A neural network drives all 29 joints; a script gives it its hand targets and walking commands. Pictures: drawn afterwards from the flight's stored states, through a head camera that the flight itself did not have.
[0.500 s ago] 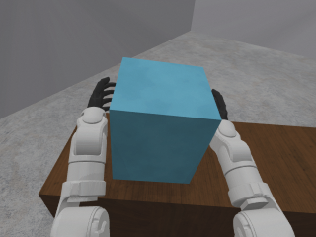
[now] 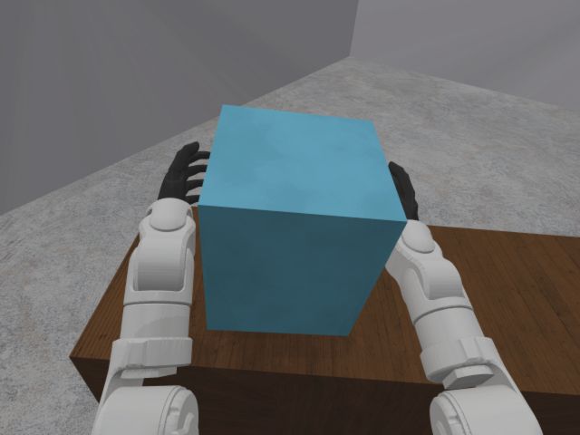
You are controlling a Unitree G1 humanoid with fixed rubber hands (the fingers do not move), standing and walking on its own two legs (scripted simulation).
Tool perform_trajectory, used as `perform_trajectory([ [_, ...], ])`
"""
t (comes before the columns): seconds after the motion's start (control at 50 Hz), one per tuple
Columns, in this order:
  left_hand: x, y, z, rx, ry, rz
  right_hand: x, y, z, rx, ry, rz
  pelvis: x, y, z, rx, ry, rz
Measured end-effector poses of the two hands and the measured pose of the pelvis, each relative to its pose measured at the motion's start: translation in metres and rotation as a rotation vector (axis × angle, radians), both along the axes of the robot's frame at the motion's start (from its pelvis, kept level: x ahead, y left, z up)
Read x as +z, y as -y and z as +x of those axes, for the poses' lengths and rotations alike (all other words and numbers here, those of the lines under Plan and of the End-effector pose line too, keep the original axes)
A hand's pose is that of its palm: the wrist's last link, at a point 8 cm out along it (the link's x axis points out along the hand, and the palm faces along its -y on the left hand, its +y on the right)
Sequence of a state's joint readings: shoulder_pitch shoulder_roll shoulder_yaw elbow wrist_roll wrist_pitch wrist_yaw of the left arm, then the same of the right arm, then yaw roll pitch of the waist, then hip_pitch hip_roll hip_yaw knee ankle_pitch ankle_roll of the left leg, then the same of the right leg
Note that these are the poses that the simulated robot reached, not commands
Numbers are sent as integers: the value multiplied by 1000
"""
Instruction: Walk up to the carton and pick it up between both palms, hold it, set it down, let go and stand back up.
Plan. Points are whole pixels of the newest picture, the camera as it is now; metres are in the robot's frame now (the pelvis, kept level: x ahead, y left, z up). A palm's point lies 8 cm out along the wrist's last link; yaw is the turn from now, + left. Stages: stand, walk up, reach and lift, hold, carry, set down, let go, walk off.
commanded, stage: hold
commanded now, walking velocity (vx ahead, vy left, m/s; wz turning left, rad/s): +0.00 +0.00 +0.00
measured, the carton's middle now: (288, 226) +0.38 +0.00 +0.15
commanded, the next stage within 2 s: none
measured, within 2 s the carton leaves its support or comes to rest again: neither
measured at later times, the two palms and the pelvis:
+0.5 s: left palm (177, 203) +0.36 +0.15 +0.19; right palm (401, 222) +0.36 -0.16 +0.17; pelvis +0.00 +0.00 +0.00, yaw +0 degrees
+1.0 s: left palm (176, 201) +0.36 +0.15 +0.20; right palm (401, 221) +0.36 -0.15 +0.17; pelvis +0.00 +0.00 +0.00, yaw +0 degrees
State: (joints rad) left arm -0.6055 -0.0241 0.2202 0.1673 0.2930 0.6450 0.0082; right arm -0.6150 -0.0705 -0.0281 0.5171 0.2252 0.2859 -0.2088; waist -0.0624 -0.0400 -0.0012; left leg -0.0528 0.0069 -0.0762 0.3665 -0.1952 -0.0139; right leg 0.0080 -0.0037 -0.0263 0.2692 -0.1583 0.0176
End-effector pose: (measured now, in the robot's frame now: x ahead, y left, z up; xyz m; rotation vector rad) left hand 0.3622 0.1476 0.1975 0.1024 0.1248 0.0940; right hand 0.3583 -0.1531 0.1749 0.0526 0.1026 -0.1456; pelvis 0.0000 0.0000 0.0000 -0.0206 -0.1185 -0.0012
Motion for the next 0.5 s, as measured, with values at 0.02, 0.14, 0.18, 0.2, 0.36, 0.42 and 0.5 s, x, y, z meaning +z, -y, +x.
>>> perform_trajectory([
  [0.02,-1,0,0,0,-3,0,-1,0,0,0,-3,-1,0,0,0,0,2,0],
  [0.14,-8,1,1,-2,-30,-2,-8,1,0,-2,-31,-4,0,0,0,-4,2,3],
  [0.18,-8,1,1,-1,-24,3,-9,1,0,-4,-25,1,0,-1,0,-4,-3,2],
  [0.2,-7,1,1,-2,-17,3,-8,1,0,-4,-17,4,0,-1,0,-3,-7,1],
  [0.36,2,3,2,-2,-1,-9,-1,2,0,-8,-5,-2,0,0,1,-5,-3,3],
  [0.42,-1,2,2,-1,-16,-9,-2,2,0,-6,-21,-6,0,1,0,-5,2,3],
  [0.5,-4,2,1,0,-18,-6,-4,2,0,-4,-23,-6,0,1,-1,-2,4,2],
])
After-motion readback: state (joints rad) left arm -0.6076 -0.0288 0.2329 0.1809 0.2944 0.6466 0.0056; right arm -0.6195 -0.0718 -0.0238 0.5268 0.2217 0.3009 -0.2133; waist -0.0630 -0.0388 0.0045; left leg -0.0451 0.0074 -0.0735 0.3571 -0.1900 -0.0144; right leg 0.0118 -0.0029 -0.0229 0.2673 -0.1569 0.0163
